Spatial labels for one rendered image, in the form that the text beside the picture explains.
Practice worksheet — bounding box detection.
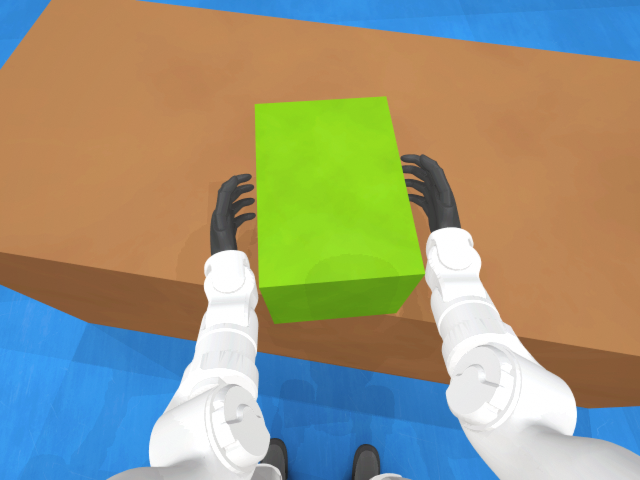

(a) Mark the robot right hand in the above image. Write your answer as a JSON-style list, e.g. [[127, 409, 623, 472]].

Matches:
[[400, 154, 461, 233]]

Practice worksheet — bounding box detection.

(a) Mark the left robot shin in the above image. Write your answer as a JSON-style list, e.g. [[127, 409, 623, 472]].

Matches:
[[256, 463, 281, 476]]

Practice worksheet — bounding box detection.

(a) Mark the robot left upper arm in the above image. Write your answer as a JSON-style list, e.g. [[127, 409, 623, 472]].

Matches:
[[107, 384, 270, 480]]

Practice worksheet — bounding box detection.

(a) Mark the carton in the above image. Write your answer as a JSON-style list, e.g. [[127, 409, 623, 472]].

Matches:
[[255, 96, 425, 324]]

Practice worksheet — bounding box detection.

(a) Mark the robot right upper arm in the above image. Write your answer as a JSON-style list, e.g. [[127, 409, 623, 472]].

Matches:
[[446, 344, 640, 480]]

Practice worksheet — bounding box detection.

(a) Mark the robot left hand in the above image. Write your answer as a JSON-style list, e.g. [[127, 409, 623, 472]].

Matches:
[[210, 174, 256, 256]]

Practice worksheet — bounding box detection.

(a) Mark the robot left foot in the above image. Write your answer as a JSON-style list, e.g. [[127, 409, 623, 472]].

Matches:
[[260, 438, 288, 480]]

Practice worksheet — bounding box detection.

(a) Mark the pedestal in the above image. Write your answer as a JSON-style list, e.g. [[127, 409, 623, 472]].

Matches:
[[0, 0, 640, 409]]

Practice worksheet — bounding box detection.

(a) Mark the robot left forearm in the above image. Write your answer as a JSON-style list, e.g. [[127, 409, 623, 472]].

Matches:
[[149, 250, 259, 465]]

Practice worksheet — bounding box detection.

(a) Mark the robot right forearm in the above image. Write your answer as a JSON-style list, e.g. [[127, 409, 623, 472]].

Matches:
[[425, 227, 545, 377]]

